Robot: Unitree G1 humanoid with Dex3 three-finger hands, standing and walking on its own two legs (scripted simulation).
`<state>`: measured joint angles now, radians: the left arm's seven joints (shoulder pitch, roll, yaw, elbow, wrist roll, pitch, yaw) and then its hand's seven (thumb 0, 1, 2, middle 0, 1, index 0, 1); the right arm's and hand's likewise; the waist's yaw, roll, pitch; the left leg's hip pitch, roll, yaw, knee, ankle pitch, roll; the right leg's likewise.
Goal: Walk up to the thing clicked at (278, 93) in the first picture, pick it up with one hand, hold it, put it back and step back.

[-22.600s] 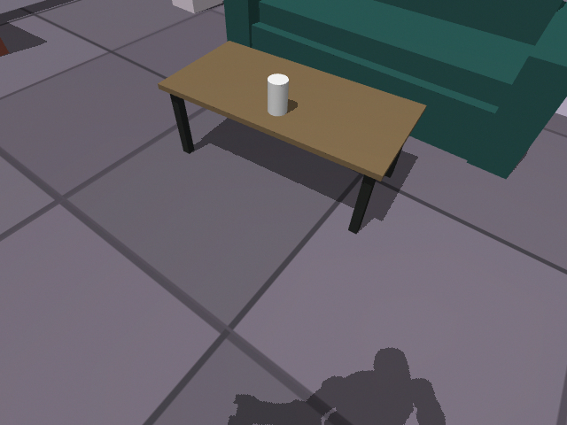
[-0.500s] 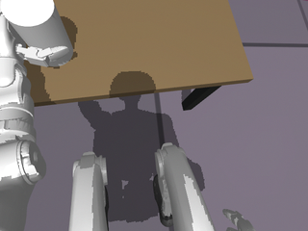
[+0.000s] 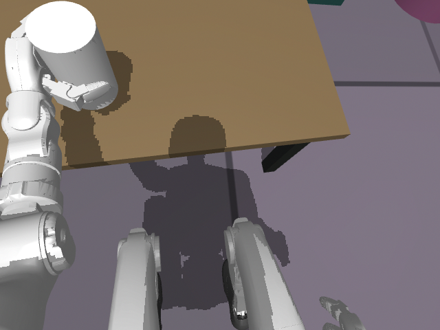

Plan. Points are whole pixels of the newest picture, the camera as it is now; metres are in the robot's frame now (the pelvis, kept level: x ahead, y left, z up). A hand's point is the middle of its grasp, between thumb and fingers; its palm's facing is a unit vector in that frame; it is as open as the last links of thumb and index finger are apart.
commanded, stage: settle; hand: left
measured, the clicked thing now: (80, 62) +0.54 +0.18 +0.03
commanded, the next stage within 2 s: lift in 0.52 s
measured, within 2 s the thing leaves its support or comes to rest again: neither
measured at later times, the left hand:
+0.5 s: hand (62, 47) +0.54 +0.19 +0.06, palm faces +0.08 -1.00 -0.03, open 11.4 cm
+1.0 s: hand (46, 47) +0.51 +0.19 +0.10, palm faces +0.08 -1.00 -0.03, open 11.4 cm
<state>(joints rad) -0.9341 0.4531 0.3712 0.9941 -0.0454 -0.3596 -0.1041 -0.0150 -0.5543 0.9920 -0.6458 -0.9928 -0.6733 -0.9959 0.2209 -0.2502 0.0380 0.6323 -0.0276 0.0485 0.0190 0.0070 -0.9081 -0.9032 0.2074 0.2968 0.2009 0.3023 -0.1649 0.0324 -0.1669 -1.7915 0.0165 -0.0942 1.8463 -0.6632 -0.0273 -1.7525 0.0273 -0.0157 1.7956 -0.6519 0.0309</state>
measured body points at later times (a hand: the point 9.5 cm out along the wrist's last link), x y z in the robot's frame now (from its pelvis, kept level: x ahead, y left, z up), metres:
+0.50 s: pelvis +0.01 +0.00 +0.04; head +0.20 +0.04 +0.45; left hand +0.53 +0.24 +0.07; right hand +0.07 -0.26 -0.08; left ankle +0.06 +0.13 -0.47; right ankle +0.07 -0.13 -0.47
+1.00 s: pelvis +0.01 +0.00 +0.08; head +0.18 +0.04 +0.49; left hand +0.50 +0.25 +0.10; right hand +0.08 -0.25 -0.05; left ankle +0.06 +0.13 -0.47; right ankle +0.07 -0.13 -0.47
